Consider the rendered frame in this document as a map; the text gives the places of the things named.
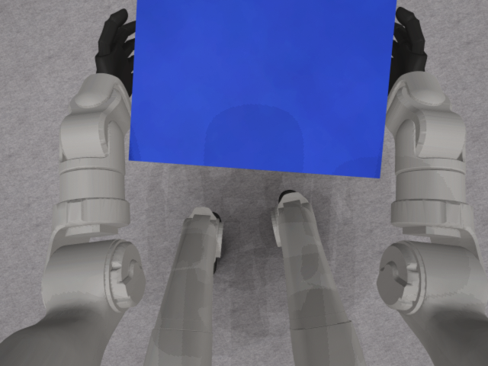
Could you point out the right robot forearm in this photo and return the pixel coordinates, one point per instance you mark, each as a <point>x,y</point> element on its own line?
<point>430,164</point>

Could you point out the right robot upper arm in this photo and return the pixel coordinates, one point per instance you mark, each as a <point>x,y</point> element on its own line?
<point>441,293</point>

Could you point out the right robot shin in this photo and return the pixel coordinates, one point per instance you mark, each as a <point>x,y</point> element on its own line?
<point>294,196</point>

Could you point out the robot right hand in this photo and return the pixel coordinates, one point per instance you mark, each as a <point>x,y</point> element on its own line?
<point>408,54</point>

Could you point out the robot shin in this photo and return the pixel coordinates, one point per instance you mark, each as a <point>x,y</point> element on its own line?
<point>199,211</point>
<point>294,196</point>

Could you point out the left robot forearm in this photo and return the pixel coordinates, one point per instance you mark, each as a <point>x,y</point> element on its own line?
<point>92,165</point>

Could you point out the robot left hand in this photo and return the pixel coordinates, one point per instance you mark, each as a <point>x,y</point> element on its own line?
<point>113,51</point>

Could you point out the left robot shin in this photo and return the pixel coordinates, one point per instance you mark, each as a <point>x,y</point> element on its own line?
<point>199,211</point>

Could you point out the carton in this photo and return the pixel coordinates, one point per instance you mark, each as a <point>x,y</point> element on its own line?
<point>277,85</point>

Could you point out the left robot upper arm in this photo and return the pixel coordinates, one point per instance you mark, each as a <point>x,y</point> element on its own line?
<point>87,288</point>

